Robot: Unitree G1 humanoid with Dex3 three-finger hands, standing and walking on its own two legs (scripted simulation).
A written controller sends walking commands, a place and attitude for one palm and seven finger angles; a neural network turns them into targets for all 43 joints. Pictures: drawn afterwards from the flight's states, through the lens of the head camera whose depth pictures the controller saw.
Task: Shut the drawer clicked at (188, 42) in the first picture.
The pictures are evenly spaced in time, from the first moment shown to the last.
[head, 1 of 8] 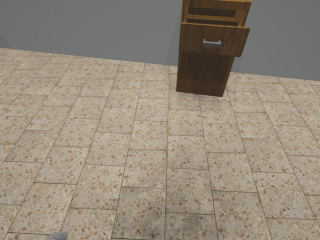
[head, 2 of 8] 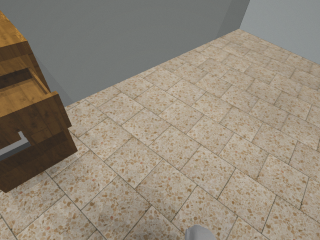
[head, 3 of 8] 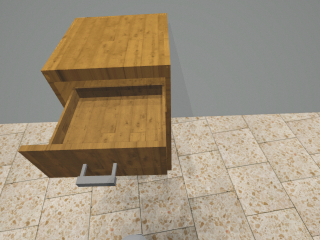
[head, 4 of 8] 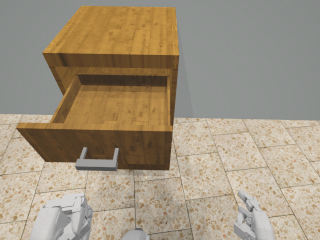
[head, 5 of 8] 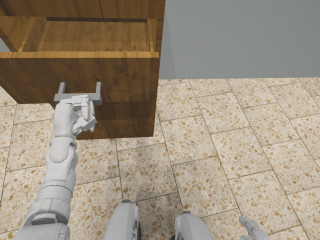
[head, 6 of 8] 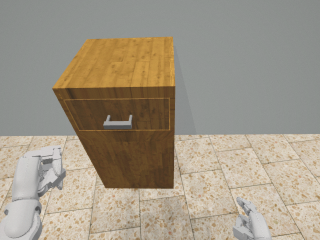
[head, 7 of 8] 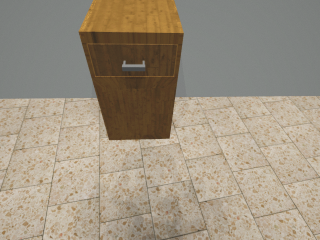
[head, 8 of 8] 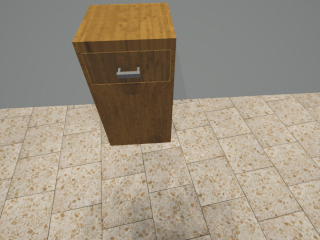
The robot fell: no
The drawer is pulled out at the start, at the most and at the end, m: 0.30 0.30 0.00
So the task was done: yes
